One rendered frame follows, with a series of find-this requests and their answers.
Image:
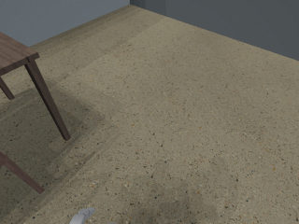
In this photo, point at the table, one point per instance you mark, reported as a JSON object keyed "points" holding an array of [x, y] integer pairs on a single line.
{"points": [[13, 54]]}

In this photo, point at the chair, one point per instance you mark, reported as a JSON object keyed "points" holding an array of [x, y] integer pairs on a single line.
{"points": [[15, 169]]}

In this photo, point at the robot left hand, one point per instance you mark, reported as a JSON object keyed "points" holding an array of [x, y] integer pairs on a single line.
{"points": [[82, 215]]}

